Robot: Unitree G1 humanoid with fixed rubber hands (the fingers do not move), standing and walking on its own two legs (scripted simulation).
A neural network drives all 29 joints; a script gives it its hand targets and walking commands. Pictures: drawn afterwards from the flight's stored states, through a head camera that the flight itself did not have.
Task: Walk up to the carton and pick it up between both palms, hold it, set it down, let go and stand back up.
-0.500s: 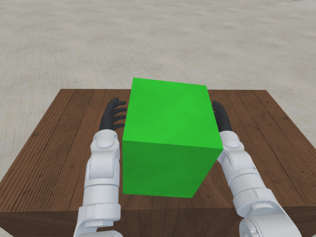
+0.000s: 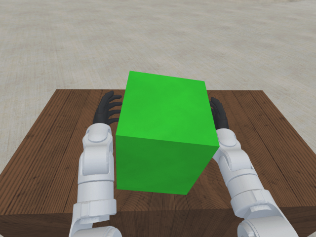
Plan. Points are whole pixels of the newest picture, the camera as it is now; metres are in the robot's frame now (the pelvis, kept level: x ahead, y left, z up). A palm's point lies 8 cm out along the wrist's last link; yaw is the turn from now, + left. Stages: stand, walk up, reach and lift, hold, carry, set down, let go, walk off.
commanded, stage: reach and lift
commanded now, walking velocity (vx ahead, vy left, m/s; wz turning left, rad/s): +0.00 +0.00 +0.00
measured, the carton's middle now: (159, 136) +0.38 -0.01 +0.09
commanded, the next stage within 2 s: hold in 0.68 s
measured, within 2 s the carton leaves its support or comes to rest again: neither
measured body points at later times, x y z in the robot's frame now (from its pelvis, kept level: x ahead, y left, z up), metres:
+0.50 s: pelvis -0.01 +0.00 +0.00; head -0.04 +0.03 +0.45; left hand +0.37 +0.14 +0.18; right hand +0.36 -0.16 +0.15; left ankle +0.02 +0.12 -0.75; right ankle +0.01 -0.12 -0.75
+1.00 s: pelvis -0.01 +0.00 +0.00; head -0.05 +0.03 +0.45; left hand +0.36 +0.14 +0.20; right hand +0.36 -0.15 +0.17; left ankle +0.02 +0.12 -0.75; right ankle +0.01 -0.12 -0.75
